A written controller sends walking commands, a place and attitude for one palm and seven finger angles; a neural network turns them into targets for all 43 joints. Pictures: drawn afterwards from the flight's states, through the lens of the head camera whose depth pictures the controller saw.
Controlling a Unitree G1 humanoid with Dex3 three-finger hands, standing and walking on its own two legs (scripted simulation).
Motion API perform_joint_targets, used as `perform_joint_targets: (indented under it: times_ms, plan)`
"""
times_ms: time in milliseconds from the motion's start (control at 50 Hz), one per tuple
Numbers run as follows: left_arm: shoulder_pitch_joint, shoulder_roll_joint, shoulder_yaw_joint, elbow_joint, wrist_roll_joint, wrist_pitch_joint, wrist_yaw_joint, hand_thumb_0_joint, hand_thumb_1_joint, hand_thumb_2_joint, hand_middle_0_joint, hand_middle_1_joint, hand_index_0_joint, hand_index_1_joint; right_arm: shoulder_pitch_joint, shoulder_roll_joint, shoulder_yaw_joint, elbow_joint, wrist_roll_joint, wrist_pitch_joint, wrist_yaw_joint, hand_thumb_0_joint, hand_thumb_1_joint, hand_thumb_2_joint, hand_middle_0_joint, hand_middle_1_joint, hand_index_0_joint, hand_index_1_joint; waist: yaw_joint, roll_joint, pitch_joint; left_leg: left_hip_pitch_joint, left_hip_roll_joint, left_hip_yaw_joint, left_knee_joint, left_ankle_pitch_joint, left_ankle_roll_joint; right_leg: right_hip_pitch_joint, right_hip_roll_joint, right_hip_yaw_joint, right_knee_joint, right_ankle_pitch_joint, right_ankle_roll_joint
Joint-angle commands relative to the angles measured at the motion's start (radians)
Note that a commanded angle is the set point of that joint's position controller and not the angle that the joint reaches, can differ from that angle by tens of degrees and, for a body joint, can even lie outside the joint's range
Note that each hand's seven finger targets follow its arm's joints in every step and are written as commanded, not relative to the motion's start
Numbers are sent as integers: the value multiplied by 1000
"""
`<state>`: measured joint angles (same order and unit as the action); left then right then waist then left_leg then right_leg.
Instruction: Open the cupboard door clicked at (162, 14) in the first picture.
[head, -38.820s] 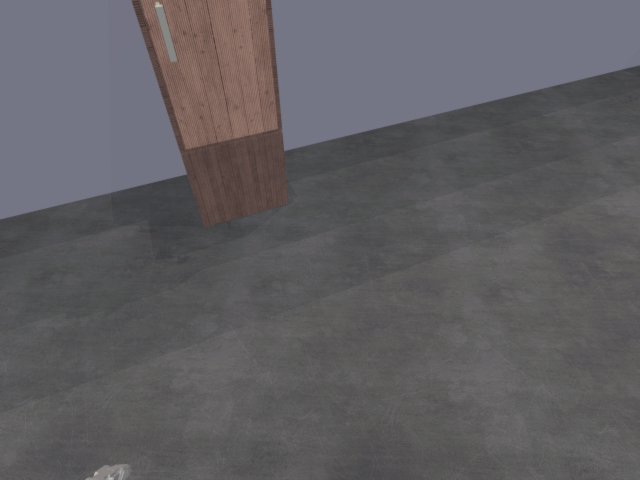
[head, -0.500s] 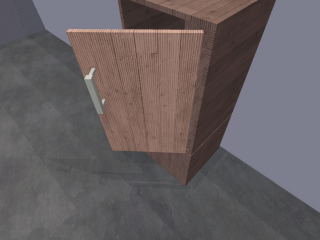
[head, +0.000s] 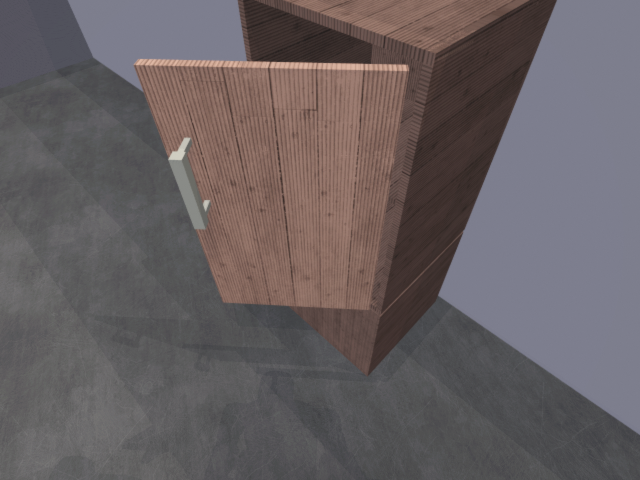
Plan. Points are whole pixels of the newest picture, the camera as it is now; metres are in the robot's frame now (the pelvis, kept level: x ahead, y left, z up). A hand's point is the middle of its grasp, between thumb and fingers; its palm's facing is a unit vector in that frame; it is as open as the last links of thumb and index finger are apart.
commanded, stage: look again from close up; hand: left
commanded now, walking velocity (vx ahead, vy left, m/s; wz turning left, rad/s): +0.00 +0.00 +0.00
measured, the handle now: (193, 185) +0.53 +0.24 +0.06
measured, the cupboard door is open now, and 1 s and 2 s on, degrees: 41 41 41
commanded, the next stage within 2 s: raise the hand with hooked fingers in 0.02 s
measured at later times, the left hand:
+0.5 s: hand (183, 464) +0.15 +0.17 -0.03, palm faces -0.04 -1.00 +0.01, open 8.3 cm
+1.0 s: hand (110, 426) +0.17 +0.26 +0.01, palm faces +0.03 -1.00 -0.06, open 11.4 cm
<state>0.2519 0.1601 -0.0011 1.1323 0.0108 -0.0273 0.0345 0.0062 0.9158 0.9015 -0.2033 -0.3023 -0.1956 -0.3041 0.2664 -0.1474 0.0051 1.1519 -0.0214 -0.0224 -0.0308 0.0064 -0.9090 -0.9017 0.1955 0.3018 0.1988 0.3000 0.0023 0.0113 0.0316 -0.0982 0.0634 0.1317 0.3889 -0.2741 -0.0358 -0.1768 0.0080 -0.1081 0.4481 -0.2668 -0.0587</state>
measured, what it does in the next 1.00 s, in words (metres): lowers itself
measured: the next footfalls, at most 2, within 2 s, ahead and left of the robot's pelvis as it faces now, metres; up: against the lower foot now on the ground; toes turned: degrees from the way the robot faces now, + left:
none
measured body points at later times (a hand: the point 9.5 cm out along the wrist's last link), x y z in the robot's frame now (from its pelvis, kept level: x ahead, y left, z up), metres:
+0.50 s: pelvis -0.05 +0.01 -0.06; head -0.02 +0.01 +0.39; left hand +0.14 +0.23 -0.03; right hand +0.18 -0.25 -0.09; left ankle -0.05 +0.14 -0.74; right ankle -0.01 -0.07 -0.74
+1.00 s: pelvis -0.06 +0.04 -0.05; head -0.02 +0.04 +0.40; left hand +0.17 +0.31 +0.01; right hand +0.09 -0.20 -0.14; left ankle -0.05 +0.14 -0.74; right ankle -0.01 -0.07 -0.74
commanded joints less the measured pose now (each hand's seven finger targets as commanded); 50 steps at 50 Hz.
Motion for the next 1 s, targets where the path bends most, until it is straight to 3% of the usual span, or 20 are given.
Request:
perform_joint_targets:
  times_ms: [0, 80, 100, 120, 140, 160, 180, 200, 220, 240, 260, 300, 360, 400, 460, 540, 620, 760, 860, 980]
  plan:
    - [48, 121, 21, -31, 1, -11, 2, 0, 900, 900, -200, -300, -200, -300, 67, -86, -11, -20, 4, -7, -5, 0, -900, -900, 200, 300, 200, 300, 2, -17, 33, -50, 69, -74, -57, 136, 48, 6, -139, 140, -89, 274, 4]
    - [49, 122, 21, -31, 1, -12, 2, 0, 900, 900, -200, -300, -200, -300, 67, -90, -12, -21, 4, -7, -5, 0, -900, -900, 200, 300, 200, 300, 2, -28, 30, -51, 68, -73, -55, 129, 48, 7, -140, 139, -95, 267, 7]
    - [168, 123, 23, 13, 7, -18, 44, 0, 900, 900, -200, -300, -200, -300, -46, -119, -31, -91, 19, -7, 2, 0, -900, -900, 200, 300, 200, 300, 46, -58, 53, -177, 59, -6, 222, 61, 17, 28, -220, 232, -67, 815, 96]
    - [-613, 334, 108, -1477, -213, -258, 9, 0, 877, 890, -202, -315, -202, -315, -34, -285, -23, -442, 75, -174, -45, 0, -900, -900, 200, 300, 200, 300, -74, 126, -440, 55, -54, -75, 40, 239, 70, 153, -132, 188, 14, 628, 24]
    - [-166, 283, 121, -1238, -123, -214, 56, 0, 853, 880, -203, -330, -203, -330, -85, -224, -29, -396, 48, -245, -74, 0, -900, -900, 200, 300, 200, 300, 12, 288, -460, 88, -51, -72, 18, 410, 78, 152, -65, 143, 58, 428, -2]
    - [98, 65, 26, -1106, -159, -87, 82, 0, 830, 870, -205, -345, -205, -345, -90, -174, -37, -415, 72, -273, -65, 0, -900, -900, 200, 300, 200, 300, 0, 232, -277, 6, -23, -109, 35, 450, 48, 42, -55, 79, 48, 302, 10]
    - [87, -30, -32, -1073, -188, -83, 55, 0, 807, 860, -207, -360, -207, -360, -57, -196, -37, -381, 80, -281, -64, 0, -900, -900, 200, 300, 200, 300, -36, 35, -134, -41, -22, -100, 77, 387, 58, -57, -42, 44, 34, 305, 35]
    - [-10, 36, 27, -1110, -203, -137, 34, 0, 783, 850, -208, -375, -208, -375, -76, -229, -55, -438, 69, -299, -60, 0, -900, -900, 200, 300, 200, 300, -61, -85, -38, -116, -39, -115, 124, 269, 72, -154, -42, 38, 36, 258, 54]
    - [-14, 78, 85, -1086, -204, -200, 4, 0, 760, 840, -210, -390, -210, -390, -51, -249, -72, -454, 51, -309, -56, 0, -900, -900, 200, 300, 200, 300, -70, -188, -76, -173, -49, -113, 165, 198, 71, -210, -41, 29, 57, 178, 65]
    - [90, 39, 98, -990, -208, -259, -34, 0, 737, 830, -212, -405, -212, -405, -59, -240, -81, -482, 37, -316, -50, 0, -900, -900, 200, 300, 200, 300, -46, -265, -57, -267, -56, -118, 203, 125, 64, -267, -39, 29, 88, 91, 70]
    - [190, 20, 109, -932, -216, -323, -83, 0, 713, 820, -213, -420, -213, -420, -80, -234, -85, -520, 38, -325, -31, 0, -900, -900, 200, 300, 200, 300, 2, -199, -61, -329, -71, -115, 234, 99, 50, -274, -44, 40, 137, 64, 58]
    - [336, -29, 109, -896, -243, -470, -196, 0, 667, 800, -217, -450, -217, -450, -115, -219, -94, -583, 31, -332, 1, 0, -900, -900, 200, 300, 200, 300, 56, -238, -129, -461, -81, -102, 320, 70, 31, -287, -40, 47, 256, 66, 45]
    - [336, 66, 178, -896, -248, -649, -364, 0, 597, 770, -222, -495, -222, -495, -136, -231, -112, -657, 36, -322, 47, 0, -900, -900, 200, 300, 200, 300, 69, -105, -203, -581, -96, -87, 461, 53, 23, -321, -66, 117, 379, 122, 25]
    - [279, 120, 219, -985, -268, -613, -396, 0, 550, 750, -225, -525, -225, -525, -170, -237, -110, -734, 53, -293, 43, 0, -900, -900, 200, 300, 200, 300, 79, -95, -266, -627, -107, -59, 488, 0, 39, -319, -74, 151, 373, 17, 31]
    - [57, 158, 222, -1179, -305, -534, -358, 0, 480, 720, -230, -570, -230, -570, -179, -236, -92, -810, 66, -261, 13, 0, -900, -900, 200, 300, 200, 300, 38, -82, -225, -669, -101, -80, 496, -154, 54, -414, -63, 189, 316, -299, 41]
    - [-32, 160, 204, -1433, -267, -557, -272, 0, 387, 680, -237, -630, -237, -630, -97, -208, -74, -801, 54, -256, -12, 0, -900, -900, 200, 300, 200, 300, -6, 60, -343, -559, -70, -114, 515, -48, 64, -403, -38, 144, 371, -112, 36]
    - [-97, 164, 160, -1348, -263, -543, -320, 0, 293, 640, -243, -690, -243, -690, -75, -224, -48, -752, 53, -274, -28, 0, -900, -900, 200, 300, 200, 300, -64, 35, -268, -590, -55, -149, 526, -94, 62, -476, -21, 112, 373, -140, 40]
    - [-8, 249, 300, -1199, -333, -331, -404, 0, 130, 570, -255, -795, -255, -795, -105, -233, -30, -749, 67, -287, -45, 0, -900, -900, 200, 300, 200, 300, 12, 9, -316, -560, -61, -163, 429, -55, 54, -327, -20, 82, 316, -124, 39]
    - [-36, 267, 344, -1247, -346, -339, -363, 0, 13, 520, -263, -870, -263, -870, -97, -228, -26, -742, 55, -302, -40, 0, -900, -900, 200, 300, 200, 300, 25, -9, -295, -527, -58, -169, 378, -22, 50, -302, -16, 57, 303, -94, 38]
    - [-107, 282, 337, -1214, -332, -367, -373, 0, -127, 460, -273, -960, -273, -960, -61, -253, -29, -725, 59, -321, -39, 0, -900, -900, 200, 300, 200, 300, -1, 9, -258, -484, -57, -161, 339, -54, 51, -322, -17, 53, 273, -119, 39]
